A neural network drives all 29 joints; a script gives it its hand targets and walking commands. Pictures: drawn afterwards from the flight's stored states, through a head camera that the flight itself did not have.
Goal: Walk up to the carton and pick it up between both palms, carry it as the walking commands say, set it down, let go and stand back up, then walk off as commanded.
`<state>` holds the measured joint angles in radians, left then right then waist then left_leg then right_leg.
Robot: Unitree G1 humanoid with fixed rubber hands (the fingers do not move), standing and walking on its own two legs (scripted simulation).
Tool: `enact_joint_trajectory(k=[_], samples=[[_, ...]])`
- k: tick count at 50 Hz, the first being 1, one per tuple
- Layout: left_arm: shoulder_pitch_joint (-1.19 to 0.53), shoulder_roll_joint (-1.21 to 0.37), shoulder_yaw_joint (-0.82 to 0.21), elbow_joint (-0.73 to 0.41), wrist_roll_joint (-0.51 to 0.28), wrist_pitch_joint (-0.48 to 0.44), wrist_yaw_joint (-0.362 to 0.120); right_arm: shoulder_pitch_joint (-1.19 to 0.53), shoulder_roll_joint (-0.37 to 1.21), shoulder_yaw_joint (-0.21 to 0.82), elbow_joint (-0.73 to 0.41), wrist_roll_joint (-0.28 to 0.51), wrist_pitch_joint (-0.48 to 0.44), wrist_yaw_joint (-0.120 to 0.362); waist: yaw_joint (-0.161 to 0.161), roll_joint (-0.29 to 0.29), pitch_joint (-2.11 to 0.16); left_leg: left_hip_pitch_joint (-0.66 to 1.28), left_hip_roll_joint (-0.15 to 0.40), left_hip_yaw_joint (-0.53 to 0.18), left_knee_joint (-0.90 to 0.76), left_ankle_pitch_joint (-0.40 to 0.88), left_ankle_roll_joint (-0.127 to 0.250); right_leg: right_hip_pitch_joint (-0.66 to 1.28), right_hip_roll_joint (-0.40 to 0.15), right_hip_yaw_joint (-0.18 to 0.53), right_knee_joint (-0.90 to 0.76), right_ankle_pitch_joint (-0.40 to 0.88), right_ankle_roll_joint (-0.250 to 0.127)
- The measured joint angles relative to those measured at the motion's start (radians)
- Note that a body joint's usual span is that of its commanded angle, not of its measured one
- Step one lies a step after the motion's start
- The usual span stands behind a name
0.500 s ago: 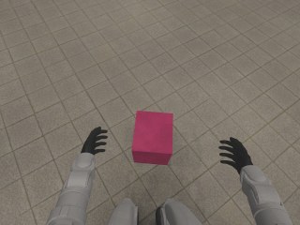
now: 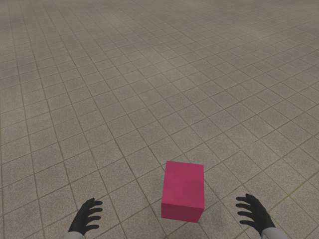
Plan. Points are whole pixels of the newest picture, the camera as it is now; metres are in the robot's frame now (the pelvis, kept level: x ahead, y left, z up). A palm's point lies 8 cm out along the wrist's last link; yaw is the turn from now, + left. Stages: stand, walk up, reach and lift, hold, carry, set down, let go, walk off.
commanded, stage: let go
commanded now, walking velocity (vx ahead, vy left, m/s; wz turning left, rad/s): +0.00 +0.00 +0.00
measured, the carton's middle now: (181, 191) +0.49 -0.10 -0.64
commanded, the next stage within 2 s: stand in 0.28 s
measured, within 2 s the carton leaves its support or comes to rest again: neither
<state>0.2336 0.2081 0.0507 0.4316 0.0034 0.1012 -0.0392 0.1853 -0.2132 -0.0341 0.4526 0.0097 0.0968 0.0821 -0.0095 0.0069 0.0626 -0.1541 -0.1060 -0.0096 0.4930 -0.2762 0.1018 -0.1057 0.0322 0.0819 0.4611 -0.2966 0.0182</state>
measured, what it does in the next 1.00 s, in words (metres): stands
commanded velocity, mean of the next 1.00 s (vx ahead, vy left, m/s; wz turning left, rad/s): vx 0.00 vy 0.00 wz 0.00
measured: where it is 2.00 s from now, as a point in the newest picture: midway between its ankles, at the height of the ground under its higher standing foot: outside the picture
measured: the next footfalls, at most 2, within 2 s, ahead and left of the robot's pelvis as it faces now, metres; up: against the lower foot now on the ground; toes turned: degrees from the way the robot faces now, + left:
none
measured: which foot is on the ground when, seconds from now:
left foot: down 0.00-1.00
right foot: down 0.00-1.00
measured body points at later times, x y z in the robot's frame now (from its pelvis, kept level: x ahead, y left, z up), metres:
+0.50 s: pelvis +0.02 +0.00 -0.01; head -0.05 +0.00 +0.44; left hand +0.16 +0.27 -0.09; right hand +0.14 -0.28 -0.09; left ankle -0.01 +0.05 -0.74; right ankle -0.02 -0.14 -0.74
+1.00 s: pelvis -0.01 -0.04 +0.00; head -0.08 -0.04 +0.45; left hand +0.05 +0.24 -0.12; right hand +0.10 -0.33 -0.10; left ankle -0.01 +0.05 -0.74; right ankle -0.03 -0.14 -0.74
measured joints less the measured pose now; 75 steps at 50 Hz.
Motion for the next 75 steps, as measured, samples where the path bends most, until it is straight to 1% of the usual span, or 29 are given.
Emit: enact_joint_trajectory(k=[5, 8, 13, 17, 20, 21, 25, 29, 34, 43, 53, 62, 75], samples=[[0.003, -0.009, -0.006, 0.028, -0.002, 0.038, 0.0, 0.013, 0.034, 0.009, 0.013, -0.019, 0.041, 0.01, -0.01, 0.0, 0.028, 0.068, -0.004, 0.021, -0.021, -0.005, 0.01, 0.058, -0.005, 0.023, -0.009, -0.005, 0.01], [0.006, -0.02, -0.014, 0.025, -0.002, 0.046, 0.005, 0.027, 0.041, 0.003, 0.008, -0.028, 0.057, 0.008, -0.016, 0.001, 0.064, 0.092, -0.005, 0.032, -0.026, -0.006, 0.013, 0.076, -0.007, 0.033, -0.006, -0.006, 0.014], [-0.006, -0.019, -0.025, -0.001, -0.016, 0.037, 0.025, 0.049, 0.029, -0.01, -0.019, -0.024, 0.071, 0.0, -0.015, 0.003, 0.1, 0.088, -0.007, 0.042, -0.019, -0.006, 0.009, 0.064, -0.009, 0.039, 0.014, -0.011, 0.015], [-0.035, -0.004, -0.025, 0.028, -0.017, 0.023, 0.045, 0.038, 0.016, -0.012, -0.018, -0.019, 0.087, -0.014, -0.011, 0.007, 0.091, 0.071, -0.007, 0.047, -0.011, -0.005, 0.008, 0.039, -0.008, 0.043, 0.037, -0.018, 0.012], [-0.034, 0.017, -0.023, 0.121, 0.024, -0.009, 0.055, 0.035, -0.001, -0.01, 0.074, -0.032, 0.028, -0.045, -0.024, 0.008, -0.005, 0.021, -0.011, 0.032, 0.013, -0.014, 0.001, -0.005, -0.011, 0.026, 0.059, -0.032, 0.01], [-0.027, 0.025, -0.019, 0.15, 0.032, -0.013, 0.057, 0.043, -0.008, -0.014, 0.105, -0.036, 0.012, -0.053, -0.024, 0.006, -0.038, 0.015, -0.013, 0.026, 0.016, -0.02, 0.0, -0.01, -0.012, 0.021, 0.065, -0.039, 0.008], [0.038, 0.061, 0.003, 0.222, 0.046, -0.044, 0.065, 0.09, -0.047, -0.035, 0.199, -0.048, -0.041, -0.079, -0.009, 0.001, -0.16, 0.014, -0.013, 0.016, 0.031, -0.046, 0.002, -0.011, -0.01, 0.011, 0.081, -0.069, -0.001], [0.095, 0.093, 0.023, 0.277, 0.046, -0.068, 0.064, 0.117, -0.086, -0.057, 0.26, -0.053, -0.083, -0.09, 0.002, -0.008, -0.23, 0.022, -0.014, 0.009, 0.039, -0.063, -0.004, -0.006, -0.009, 0.004, 0.099, -0.093, -0.012], [0.125, 0.104, 0.029, 0.32, 0.046, -0.087, 0.066, 0.117, -0.113, -0.068, 0.302, -0.049, -0.11, -0.092, 0.008, -0.009, -0.235, 0.018, -0.009, -0.007, 0.029, -0.052, -0.014, -0.006, -0.005, -0.011, 0.088, -0.085, -0.026], [0.114, 0.086, 0.01, 0.371, 0.037, -0.111, 0.065, 0.084, -0.093, -0.037, 0.357, -0.048, -0.121, -0.089, 0.017, -0.014, -0.162, -0.007, 0.015, -0.027, -0.005, 0.004, -0.038, -0.024, 0.016, -0.031, 0.04, -0.022, -0.048], [0.089, 0.089, -0.007, 0.449, 0.037, -0.125, 0.051, 0.093, -0.085, -0.002, 0.436, -0.048, -0.135, -0.088, 0.017, -0.026, -0.182, 0.001, 0.039, -0.044, -0.027, 0.04, -0.057, 0.0, 0.038, -0.047, -0.017, 0.033, -0.064], [0.063, 0.112, -0.011, 0.499, 0.036, -0.13, 0.035, 0.108, -0.114, 0.008, 0.493, -0.045, -0.143, -0.084, 0.011, -0.018, -0.157, -0.017, 0.046, -0.048, -0.03, 0.066, -0.059, -0.009, 0.044, -0.052, -0.038, 0.067, -0.064], [0.041, 0.126, -0.023, 0.577, 0.021, -0.126, 0.031, 0.104, -0.123, 0.024, 0.577, -0.033, -0.15, -0.086, 0.005, -0.02, -0.108, -0.023, 0.033, -0.042, -0.064, 0.095, -0.046, -0.022, 0.029, -0.045, -0.055, 0.087, -0.049]])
